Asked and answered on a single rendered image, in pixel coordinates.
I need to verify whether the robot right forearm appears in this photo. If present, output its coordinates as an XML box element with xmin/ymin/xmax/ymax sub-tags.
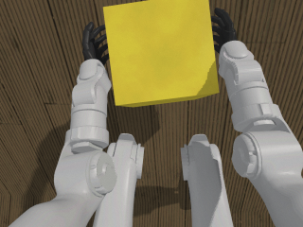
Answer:
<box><xmin>218</xmin><ymin>41</ymin><xmax>303</xmax><ymax>169</ymax></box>

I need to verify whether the robot left shin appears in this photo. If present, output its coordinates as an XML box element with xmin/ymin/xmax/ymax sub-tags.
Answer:
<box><xmin>106</xmin><ymin>133</ymin><xmax>137</xmax><ymax>157</ymax></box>

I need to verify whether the robot left forearm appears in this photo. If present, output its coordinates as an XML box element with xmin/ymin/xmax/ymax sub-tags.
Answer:
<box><xmin>54</xmin><ymin>59</ymin><xmax>112</xmax><ymax>178</ymax></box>

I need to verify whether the right robot upper arm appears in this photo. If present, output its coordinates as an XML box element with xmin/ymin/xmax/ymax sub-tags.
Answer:
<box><xmin>231</xmin><ymin>131</ymin><xmax>303</xmax><ymax>227</ymax></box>

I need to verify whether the robot shin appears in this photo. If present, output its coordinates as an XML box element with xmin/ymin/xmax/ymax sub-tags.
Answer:
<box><xmin>188</xmin><ymin>134</ymin><xmax>223</xmax><ymax>170</ymax></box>
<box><xmin>106</xmin><ymin>133</ymin><xmax>137</xmax><ymax>157</ymax></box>

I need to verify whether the right robot hand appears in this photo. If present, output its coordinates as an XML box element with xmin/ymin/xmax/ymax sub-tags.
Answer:
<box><xmin>210</xmin><ymin>8</ymin><xmax>238</xmax><ymax>54</ymax></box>

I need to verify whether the left robot hand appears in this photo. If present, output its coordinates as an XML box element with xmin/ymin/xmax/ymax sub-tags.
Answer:
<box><xmin>81</xmin><ymin>22</ymin><xmax>110</xmax><ymax>66</ymax></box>

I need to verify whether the left robot upper arm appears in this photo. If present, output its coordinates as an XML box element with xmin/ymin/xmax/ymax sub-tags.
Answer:
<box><xmin>9</xmin><ymin>150</ymin><xmax>117</xmax><ymax>227</ymax></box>

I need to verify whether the robot right shin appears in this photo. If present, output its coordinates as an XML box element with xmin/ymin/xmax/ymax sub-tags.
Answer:
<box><xmin>188</xmin><ymin>134</ymin><xmax>223</xmax><ymax>170</ymax></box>

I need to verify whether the carton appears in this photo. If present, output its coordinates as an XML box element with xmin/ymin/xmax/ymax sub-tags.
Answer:
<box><xmin>103</xmin><ymin>0</ymin><xmax>220</xmax><ymax>108</ymax></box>

